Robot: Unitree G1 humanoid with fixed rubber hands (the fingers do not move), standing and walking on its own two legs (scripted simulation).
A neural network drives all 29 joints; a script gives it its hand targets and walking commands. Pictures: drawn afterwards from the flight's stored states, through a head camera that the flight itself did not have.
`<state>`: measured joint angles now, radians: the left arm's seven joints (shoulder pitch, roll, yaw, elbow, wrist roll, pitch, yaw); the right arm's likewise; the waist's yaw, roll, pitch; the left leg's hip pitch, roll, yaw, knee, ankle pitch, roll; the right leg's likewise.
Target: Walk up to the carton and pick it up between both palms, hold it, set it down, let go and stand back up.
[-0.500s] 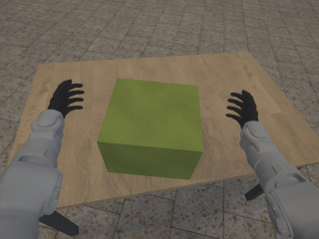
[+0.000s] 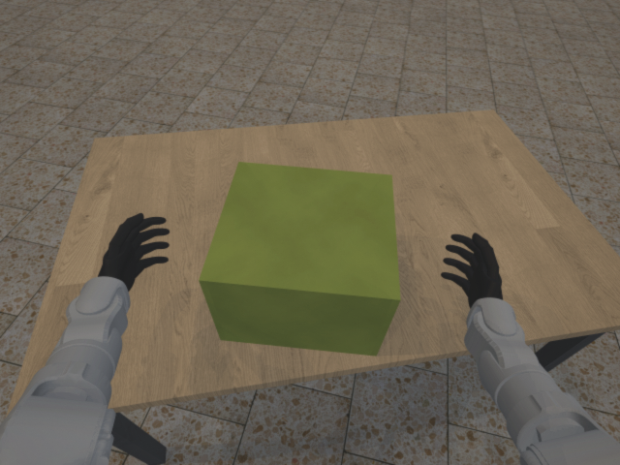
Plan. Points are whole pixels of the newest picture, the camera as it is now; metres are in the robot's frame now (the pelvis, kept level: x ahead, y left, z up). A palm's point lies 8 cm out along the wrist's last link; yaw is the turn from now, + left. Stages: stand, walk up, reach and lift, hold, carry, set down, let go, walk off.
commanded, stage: set down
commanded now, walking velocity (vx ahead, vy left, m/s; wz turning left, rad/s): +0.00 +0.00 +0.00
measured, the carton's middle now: (306, 257) +0.48 -0.01 -0.06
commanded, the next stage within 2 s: none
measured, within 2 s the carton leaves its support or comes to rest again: neither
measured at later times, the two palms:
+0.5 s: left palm (99, 327) +0.33 +0.27 +0.02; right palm (479, 339) +0.28 -0.22 +0.00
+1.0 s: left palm (87, 391) +0.26 +0.28 -0.01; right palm (475, 386) +0.23 -0.21 -0.02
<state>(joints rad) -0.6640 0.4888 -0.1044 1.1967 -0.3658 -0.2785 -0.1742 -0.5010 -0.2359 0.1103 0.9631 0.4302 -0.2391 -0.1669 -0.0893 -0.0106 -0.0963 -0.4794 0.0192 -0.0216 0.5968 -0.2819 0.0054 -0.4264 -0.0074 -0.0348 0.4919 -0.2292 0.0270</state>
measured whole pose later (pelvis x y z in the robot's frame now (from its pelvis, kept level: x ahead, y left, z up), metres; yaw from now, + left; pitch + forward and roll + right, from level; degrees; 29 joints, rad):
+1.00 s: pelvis +0.00 +0.00 +0.00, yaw -1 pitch +0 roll -2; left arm -0.13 0.49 -0.06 0.82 -0.38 -0.37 -0.20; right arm -0.04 -0.12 0.08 0.73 0.30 -0.42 -0.19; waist 0.00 -0.02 0.05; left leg -0.30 0.02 -0.01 0.64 -0.33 0.00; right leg -0.27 0.00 -0.01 0.56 -0.29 0.02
